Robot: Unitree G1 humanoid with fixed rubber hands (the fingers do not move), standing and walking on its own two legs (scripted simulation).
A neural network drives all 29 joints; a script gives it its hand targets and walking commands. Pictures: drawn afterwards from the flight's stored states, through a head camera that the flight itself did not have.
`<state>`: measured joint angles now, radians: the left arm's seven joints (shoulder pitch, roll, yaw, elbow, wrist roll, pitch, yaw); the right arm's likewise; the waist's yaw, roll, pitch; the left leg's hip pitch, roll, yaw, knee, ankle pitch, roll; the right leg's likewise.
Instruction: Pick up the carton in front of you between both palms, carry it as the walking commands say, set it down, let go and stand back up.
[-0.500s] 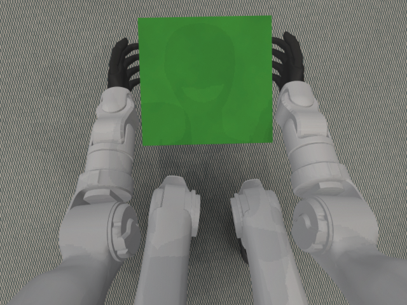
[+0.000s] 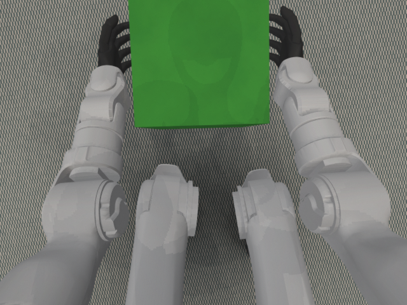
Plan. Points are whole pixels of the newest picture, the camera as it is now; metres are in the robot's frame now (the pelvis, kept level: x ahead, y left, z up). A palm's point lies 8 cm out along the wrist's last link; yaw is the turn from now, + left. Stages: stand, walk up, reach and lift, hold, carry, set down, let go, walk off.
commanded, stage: set down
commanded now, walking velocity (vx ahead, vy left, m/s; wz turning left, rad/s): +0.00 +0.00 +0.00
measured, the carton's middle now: (200, 77) +0.49 +0.05 -0.23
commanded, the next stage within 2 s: none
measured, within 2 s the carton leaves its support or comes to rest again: rests again in 0.34 s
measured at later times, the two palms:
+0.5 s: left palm (121, 73) +0.48 +0.19 -0.18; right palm (288, 63) +0.51 -0.11 -0.17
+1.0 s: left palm (101, 85) +0.47 +0.24 -0.20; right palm (300, 73) +0.50 -0.14 -0.19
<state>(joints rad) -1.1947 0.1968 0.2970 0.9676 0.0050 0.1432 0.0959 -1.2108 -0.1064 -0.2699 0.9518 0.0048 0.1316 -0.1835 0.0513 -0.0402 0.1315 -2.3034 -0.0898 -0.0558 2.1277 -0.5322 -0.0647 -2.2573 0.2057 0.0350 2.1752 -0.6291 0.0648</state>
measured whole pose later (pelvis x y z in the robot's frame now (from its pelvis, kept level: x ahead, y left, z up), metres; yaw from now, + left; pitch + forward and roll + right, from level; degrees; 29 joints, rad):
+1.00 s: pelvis -0.01 +0.00 -0.01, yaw +0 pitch +36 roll +0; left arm -1.27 0.36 0.22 1.20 -0.13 -0.03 0.06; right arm -1.31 -0.28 -0.13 1.15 0.12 0.01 -0.11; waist 0.05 -0.02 0.32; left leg -2.29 -0.03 -0.02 2.17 -0.51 -0.02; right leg -2.24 0.12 0.00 2.22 -0.60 0.03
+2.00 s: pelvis +0.02 +0.01 +0.19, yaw +1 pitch +45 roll -1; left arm -0.91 0.27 0.28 0.77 -0.06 0.11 -0.02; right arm -0.94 -0.20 -0.23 0.77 0.03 0.13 -0.06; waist 0.03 -0.02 -0.11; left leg -1.82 -0.04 -0.03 1.45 -0.42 0.00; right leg -1.78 0.06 0.03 1.48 -0.49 0.02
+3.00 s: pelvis +0.13 +0.01 +0.40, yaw +2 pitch +4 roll +0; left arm 0.24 0.22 0.04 0.44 -0.02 0.02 -0.06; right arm 0.23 -0.22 -0.05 0.45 0.00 0.02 0.06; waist 0.00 0.00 0.02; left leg -0.26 -0.03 -0.05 0.42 -0.23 0.00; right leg -0.22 0.03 0.06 0.44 -0.28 -0.01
